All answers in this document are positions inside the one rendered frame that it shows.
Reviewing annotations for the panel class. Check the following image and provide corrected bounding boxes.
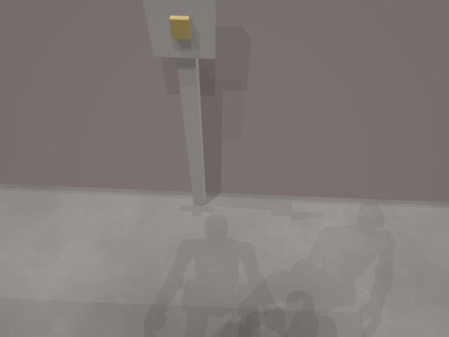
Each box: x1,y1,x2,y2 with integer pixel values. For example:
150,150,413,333
143,0,215,206

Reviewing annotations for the button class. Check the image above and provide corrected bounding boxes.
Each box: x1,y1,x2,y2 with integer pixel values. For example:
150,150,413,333
169,15,191,39

